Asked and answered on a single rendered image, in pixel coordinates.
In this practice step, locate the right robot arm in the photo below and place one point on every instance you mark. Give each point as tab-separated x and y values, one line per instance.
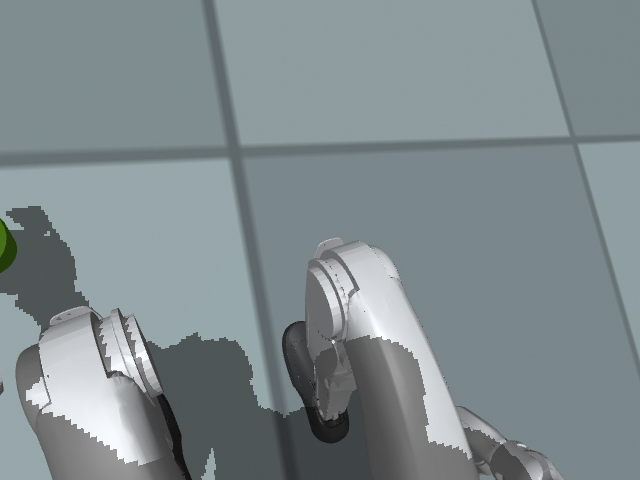
515	461

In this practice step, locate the right robot hand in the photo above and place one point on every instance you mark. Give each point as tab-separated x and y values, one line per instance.
483	439

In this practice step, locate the cup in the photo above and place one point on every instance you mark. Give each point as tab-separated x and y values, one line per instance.
8	247

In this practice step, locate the left robot foot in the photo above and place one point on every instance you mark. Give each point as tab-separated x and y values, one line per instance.
176	436

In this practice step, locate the right robot foot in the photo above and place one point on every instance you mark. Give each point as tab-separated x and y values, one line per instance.
301	371

